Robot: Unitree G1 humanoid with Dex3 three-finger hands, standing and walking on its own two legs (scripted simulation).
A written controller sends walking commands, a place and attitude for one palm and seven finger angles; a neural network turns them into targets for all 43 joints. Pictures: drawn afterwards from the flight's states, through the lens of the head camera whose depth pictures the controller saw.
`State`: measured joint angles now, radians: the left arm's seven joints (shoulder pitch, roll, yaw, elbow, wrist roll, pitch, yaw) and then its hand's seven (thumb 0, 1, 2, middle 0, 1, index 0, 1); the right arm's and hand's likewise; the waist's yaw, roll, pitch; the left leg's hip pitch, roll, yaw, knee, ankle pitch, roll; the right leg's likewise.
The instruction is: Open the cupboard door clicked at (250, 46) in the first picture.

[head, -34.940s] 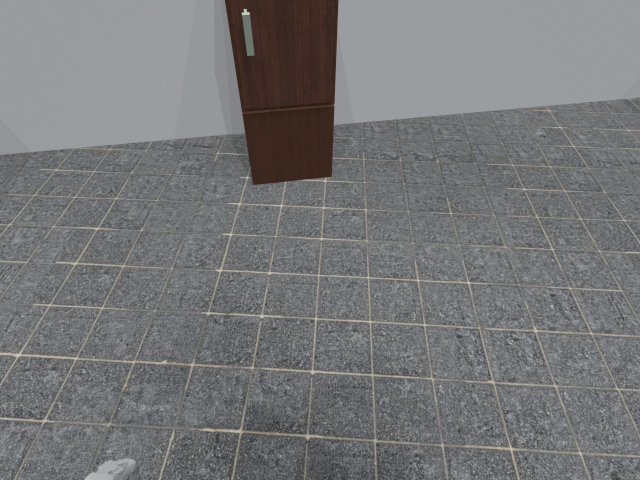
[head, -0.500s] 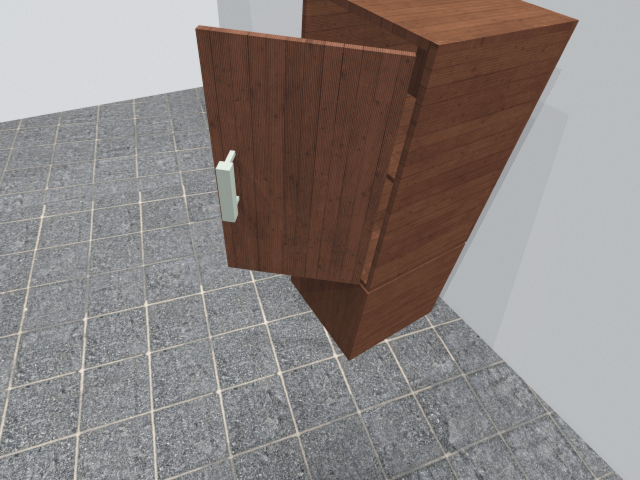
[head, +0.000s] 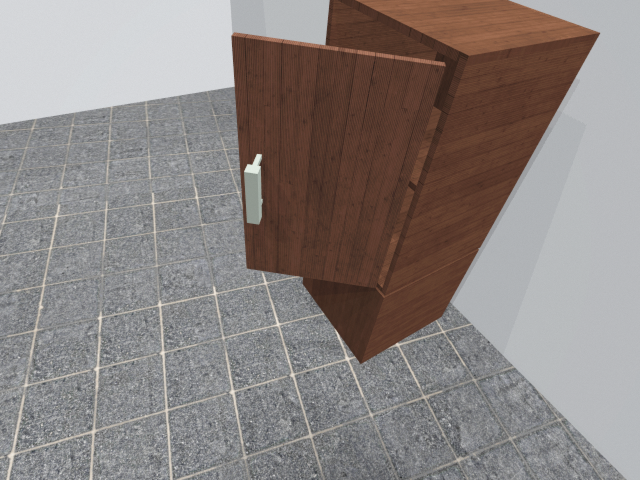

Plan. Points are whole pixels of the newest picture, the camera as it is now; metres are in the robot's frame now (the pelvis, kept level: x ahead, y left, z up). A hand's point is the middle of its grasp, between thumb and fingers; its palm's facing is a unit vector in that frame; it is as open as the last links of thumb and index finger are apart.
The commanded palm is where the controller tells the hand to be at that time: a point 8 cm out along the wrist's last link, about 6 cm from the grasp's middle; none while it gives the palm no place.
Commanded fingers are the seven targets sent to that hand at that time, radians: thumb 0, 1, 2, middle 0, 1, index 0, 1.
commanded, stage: come to a stop and stand still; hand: left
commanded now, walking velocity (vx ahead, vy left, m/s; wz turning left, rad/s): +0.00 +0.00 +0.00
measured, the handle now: (256, 188) +0.67 +0.18 -0.04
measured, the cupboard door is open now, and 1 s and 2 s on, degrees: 51 51 51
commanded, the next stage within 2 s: look again from close up in 1.08 s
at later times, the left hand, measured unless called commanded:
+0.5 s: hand out of the picture -0.11 +0.20 -0.17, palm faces +0.11 -0.98 -0.16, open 7.4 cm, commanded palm none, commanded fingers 0.00 0.90 0.90 -0.20 -0.30 -0.20 -0.30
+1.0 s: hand out of the picture +0.02 +0.28 -0.17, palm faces -0.07 -0.99 -0.14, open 7.4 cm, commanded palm none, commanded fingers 0.00 0.90 0.90 -0.20 -0.30 -0.20 -0.30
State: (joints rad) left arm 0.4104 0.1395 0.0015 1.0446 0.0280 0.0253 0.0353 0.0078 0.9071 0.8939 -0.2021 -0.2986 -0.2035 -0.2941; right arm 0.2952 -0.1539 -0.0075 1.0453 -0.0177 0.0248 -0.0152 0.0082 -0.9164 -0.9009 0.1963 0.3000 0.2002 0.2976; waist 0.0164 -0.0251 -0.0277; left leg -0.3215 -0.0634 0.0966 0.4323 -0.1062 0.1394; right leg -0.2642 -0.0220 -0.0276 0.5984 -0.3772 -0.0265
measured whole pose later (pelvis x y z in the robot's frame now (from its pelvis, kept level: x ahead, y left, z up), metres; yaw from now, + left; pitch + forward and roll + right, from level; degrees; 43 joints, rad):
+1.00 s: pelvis -0.04 +0.11 +0.02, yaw -4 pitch +2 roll -3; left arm 0.24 0.20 0.05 1.03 0.02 0.05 0.02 0.01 0.91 0.89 -0.20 -0.30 -0.20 -0.29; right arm 0.36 -0.07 0.01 1.09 -0.03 -0.03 -0.06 0.01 -0.91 -0.90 0.20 0.30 0.20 0.30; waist -0.04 -0.05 -0.01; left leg -0.22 -0.04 0.06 0.30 -0.11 0.10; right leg -0.39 -0.01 0.04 0.90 -0.32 0.03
